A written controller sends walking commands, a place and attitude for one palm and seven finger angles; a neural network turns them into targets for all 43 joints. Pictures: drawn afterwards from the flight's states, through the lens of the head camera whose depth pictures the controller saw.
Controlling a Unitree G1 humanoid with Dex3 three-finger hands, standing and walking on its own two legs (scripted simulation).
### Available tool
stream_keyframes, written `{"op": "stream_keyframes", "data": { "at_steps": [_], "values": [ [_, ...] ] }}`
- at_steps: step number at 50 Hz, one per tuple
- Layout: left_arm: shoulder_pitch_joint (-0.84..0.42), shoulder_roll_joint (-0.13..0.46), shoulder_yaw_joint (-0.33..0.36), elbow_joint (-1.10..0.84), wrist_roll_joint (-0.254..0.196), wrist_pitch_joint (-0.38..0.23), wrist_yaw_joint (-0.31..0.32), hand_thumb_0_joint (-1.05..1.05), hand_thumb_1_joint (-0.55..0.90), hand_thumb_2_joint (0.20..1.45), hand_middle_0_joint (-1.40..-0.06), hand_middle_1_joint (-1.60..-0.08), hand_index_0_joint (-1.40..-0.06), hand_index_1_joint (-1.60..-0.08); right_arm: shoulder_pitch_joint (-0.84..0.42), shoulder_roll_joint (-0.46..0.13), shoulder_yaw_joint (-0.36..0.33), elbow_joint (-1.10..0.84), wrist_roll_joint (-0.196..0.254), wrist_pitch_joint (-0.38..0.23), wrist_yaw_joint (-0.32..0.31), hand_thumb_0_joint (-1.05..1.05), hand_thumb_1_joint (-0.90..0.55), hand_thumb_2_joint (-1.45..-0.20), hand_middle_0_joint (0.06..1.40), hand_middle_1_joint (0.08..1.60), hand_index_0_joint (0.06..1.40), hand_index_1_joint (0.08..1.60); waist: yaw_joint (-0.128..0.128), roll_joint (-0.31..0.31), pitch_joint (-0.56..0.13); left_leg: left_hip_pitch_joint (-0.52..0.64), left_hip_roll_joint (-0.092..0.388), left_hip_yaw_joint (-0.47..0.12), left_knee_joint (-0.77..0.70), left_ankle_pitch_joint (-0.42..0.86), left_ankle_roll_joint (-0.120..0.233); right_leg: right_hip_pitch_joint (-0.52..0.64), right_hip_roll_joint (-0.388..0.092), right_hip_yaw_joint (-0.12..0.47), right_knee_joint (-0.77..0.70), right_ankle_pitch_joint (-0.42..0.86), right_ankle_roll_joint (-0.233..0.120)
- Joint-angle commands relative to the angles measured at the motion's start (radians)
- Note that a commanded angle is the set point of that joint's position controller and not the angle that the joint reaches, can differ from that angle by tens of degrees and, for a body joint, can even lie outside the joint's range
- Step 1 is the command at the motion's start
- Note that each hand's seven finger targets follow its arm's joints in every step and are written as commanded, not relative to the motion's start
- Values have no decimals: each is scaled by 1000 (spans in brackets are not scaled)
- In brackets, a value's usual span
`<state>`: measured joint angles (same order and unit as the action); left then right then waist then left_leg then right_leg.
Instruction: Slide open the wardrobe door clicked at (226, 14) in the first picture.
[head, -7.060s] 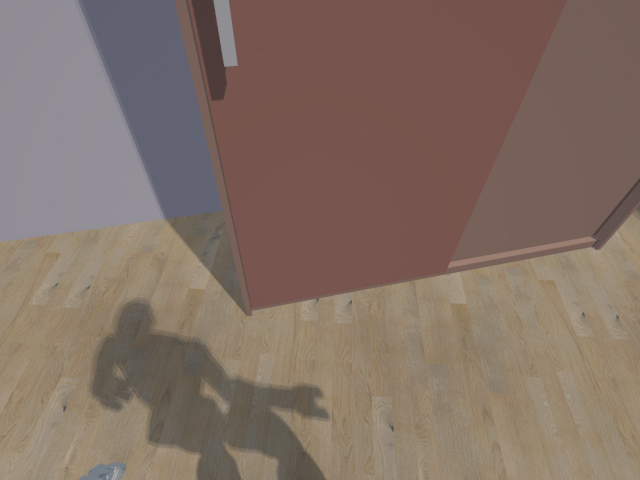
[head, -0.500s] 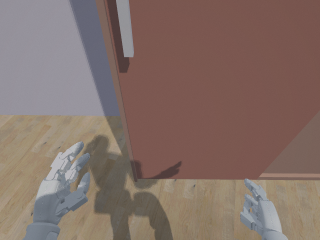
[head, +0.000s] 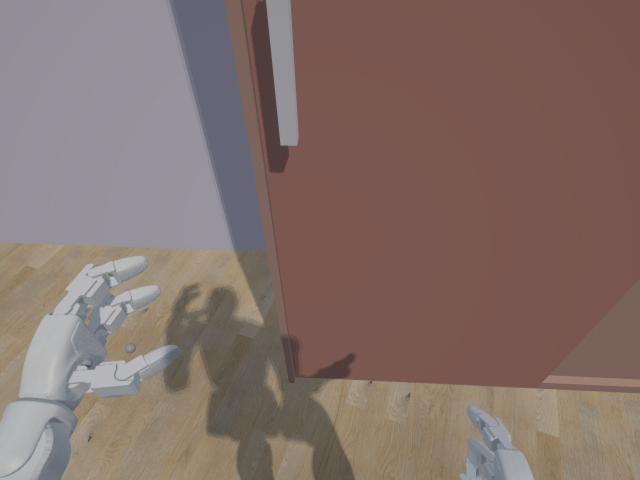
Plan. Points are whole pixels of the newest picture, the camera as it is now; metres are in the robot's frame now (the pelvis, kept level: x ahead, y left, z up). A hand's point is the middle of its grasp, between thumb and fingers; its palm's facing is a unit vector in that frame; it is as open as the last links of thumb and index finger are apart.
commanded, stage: raise the hand with hooked fingers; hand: left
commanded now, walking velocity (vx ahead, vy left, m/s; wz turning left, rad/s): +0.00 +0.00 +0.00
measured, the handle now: (285, 52) +0.54 +0.09 +0.29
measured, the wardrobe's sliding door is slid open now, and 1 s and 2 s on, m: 0.00 0.00 0.00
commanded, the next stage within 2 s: move the hooked fingers beside the handle in 1.28 s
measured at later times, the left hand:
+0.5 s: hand (39, 257) +0.24 +0.27 +0.23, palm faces +0.12 -0.99 -0.10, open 13.7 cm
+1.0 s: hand (5, 185) +0.27 +0.28 +0.29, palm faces +0.08 -0.99 -0.12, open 14.0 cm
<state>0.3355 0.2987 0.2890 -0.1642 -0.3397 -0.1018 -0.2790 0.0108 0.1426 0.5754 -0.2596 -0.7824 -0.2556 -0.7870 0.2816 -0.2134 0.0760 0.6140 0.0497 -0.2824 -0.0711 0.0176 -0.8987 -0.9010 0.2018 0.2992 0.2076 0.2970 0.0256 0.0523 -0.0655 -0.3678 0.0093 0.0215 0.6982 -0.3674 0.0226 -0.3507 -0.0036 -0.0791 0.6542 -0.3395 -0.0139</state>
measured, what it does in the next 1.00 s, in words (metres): stands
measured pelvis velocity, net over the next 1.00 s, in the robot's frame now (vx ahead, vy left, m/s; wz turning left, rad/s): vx -0.01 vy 0.00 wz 0.02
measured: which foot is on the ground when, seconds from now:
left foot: down 0.00-1.00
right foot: down 0.00-1.00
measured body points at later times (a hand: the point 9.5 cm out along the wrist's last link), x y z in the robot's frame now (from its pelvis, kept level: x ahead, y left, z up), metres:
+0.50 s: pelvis -0.01 +0.00 +0.02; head -0.04 -0.02 +0.47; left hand +0.23 +0.32 +0.23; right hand +0.22 -0.19 -0.03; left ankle +0.00 +0.10 -0.72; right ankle +0.00 -0.11 -0.72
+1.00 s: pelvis -0.01 +0.00 +0.02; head -0.04 -0.03 +0.47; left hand +0.26 +0.34 +0.29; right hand +0.21 -0.21 -0.04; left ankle +0.00 +0.10 -0.72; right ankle +0.00 -0.11 -0.72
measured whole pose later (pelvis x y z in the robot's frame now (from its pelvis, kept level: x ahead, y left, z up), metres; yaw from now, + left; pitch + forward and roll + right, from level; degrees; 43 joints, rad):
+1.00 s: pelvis -0.01 +0.00 +0.02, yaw +1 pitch -4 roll +0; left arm -0.34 0.59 0.51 0.07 -0.33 0.47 -0.47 -0.01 -0.50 0.30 -0.31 -1.20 -0.30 -1.20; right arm 0.16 -0.30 0.11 0.62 0.11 -0.17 -0.07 0.02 -0.90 -0.90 0.20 0.30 0.20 0.30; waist 0.07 0.08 -0.03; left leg -0.16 -0.01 0.01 0.46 -0.24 0.02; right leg -0.15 -0.02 -0.09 0.45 -0.23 -0.01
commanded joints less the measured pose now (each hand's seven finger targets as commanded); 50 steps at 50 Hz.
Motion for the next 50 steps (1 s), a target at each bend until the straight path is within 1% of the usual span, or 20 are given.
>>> {"op": "stream_keyframes", "data": {
  "at_steps": [1,4,5,7,11,17,19,22,26,27,29,31,35,37,39,41,42,45,47,50],
  "values": [
    [-145,161,95,-226,-20,-19,-5,0,-80,480,-270,-930,-270,-930,-143,-151,-62,-173,5,-90,-15,0,-900,-900,200,300,200,300,29,-8,-91,84,-2,-58,-167,233,-3,83,11,2,-122,195,-1],
    [-223,217,145,-204,-23,29,-15,0,-150,450,-275,-975,-275,-975,-149,-157,-58,-162,9,-88,-28,0,-900,-900,200,300,200,300,35,-28,-70,103,-4,-59,-195,225,-1,114,8,9,-157,180,-2],
    [-269,224,144,-228,-21,39,-17,0,-173,440,-277,-990,-277,-990,-158,-157,-56,-164,12,-89,-31,0,-900,-900,200,300,200,300,37,5,-78,121,-6,-60,-206,218,-1,120,7,9,-165,166,-4],
    [-323,261,175,-243,-28,61,-21,0,-220,420,-280,-1020,-280,-1020,-172,-156,-53,-161,11,-91,-37,0,-900,-900,200,300,200,300,44,8,-87,152,-9,-59,-213,239,2,148,8,19,-184,190,-6],
    [-435,273,178,-235,-28,111,-34,0,-313,380,-287,-1080,-287,-1080,-186,-154,-43,-152,18,-90,-45,0,-900,-900,200,300,200,300,43,51,-77,206,-9,-71,-252,258,-5,164,11,5,-202,210,-10],
    [-556,339,229,-148,-32,234,-68,0,-453,320,-297,-1170,-297,-1170,-224,-156,-29,-150,28,-55,-43,0,-900,-900,200,300,200,300,57,32,-37,223,-13,-69,-284,256,-3,196,10,21,-250,221,-14],
    [-625,357,230,-156,-26,273,-73,0,-500,300,-300,-1200,-300,-1200,-236,-154,-23,-156,33,-39,-43,0,-900,-900,200,300,200,300,52,48,-60,243,-15,-71,-294,262,-4,203,8,16,-252,224,-15],
    [-690,397,254,-138,-28,312,-87,0,-500,300,-300,-1200,-300,-1200,-255,-152,-16,-159,33,-23,-41,0,-900,-900,200,300,200,300,57,26,-64,257,-17,-70,-297,271,0,220,9,25,-271,237,-17],
    [-796,434,262,-97,-18,363,-103,0,-500,300,-300,-1200,-300,-1200,-271,-154,-8,-159,40,-2,-41,0,-900,-900,200,300,200,300,49,48,-84,278,-20,-77,-309,260,0,210,6,21,-277,224,-17],
    [-802,458,282,-70,-21,377,-108,0,-500,300,-300,-1200,-300,-1200,-280,-151,-7,-159,38,3,-38,0,-900,-900,200,300,200,300,60,24,-64,263,-21,-75,-308,254,2,220,3,32,-292,220,-19],
    [-854,482,290,-51,-19,396,-117,0,-500,300,-300,-1200,-300,-1200,-286,-156,-7,-158,42,10,-38,0,-900,-900,200,300,200,300,52,9,-86,268,-22,-77,-311,243,5,221,-1,31,-292,203,-16],
    [-900,502,291,-30,-13,418,-127,0,-500,300,-300,-1200,-300,-1200,-294,-160,-3,-160,45,15,-37,0,-900,-900,200,300,200,300,53,41,-97,278,-24,-81,-315,244,4,213,-2,27,-291,201,-18],
    [-995,547,298,-1,-7,448,-148,0,-500,300,-300,-1200,-300,-1200,-308,-165,-1,-159,49,20,-33,0,-900,-900,200,300,200,300,52,35,-121,287,-25,-85,-311,252,7,221,-7,36,-295,203,-19],
    [-1018,584,313,27,-6,465,-157,0,-500,300,-300,-1200,-300,-1200,-317,-167,1,-160,50,24,-30,0,-900,-900,200,300,200,300,65,42,-115,275,-25,-86,-307,253,7,229,-12,48,-301,198,-22],
    [-1079,604,315,32,2,479,-163,0,-500,300,-300,-1200,-300,-1200,-319,-173,0,-158,53,25,-28,0,-900,-900,200,300,200,300,58,55,-127,285,-27,-90,-313,266,8,222,-12,38,-293,213,-23],
    [-1005,547,280,132,-4,503,-181,0,-500,300,-300,-1200,-300,-1200,-305,-176,-4,-153,58,32,-23,0,-900,-900,200,300,200,300,53,15,-103,274,-26,-85,-310,267,8,200,-9,30,-286,226,-19],
    [-963,542,284,153,-11,511,-193,0,-500,300,-300,-1200,-300,-1200,-305,-180,-8,-158,59,37,-16,0,-900,-900,200,300,200,300,65,-23,-98,260,-25,-84,-306,284,8,219,-10,36,-286,248,-20],
    [-978,545,273,111,-8,524,-201,0,-500,300,-300,-1200,-300,-1200,-312,-183,-10,-175,64,48,-10,0,-900,-900,200,300,200,300,57,2,-105,267,-27,-83,-307,264,7,189,-10,33,-279,224,-17],
    [-982,576,303,52,-14,513,-191,0,-500,300,-300,-1200,-300,-1200,-320,-181,-11,-184,61,48,-6,0,-900,-900,200,300,200,300,68,-12,-126,271,-26,-83,-298,281,9,209,-8,38,-281,229,-19],
    [-1007,599,342,-11,-18,488,-167,0,-500,300,-300,-1200,-300,-1200,-319,-176,-11,-188,57,45,-10,0,-900,-900,200,300,200,300,66,25,-161,296,-28,-83,-300,289,10,213,-5,31,-275,231,-20]
  ]
}}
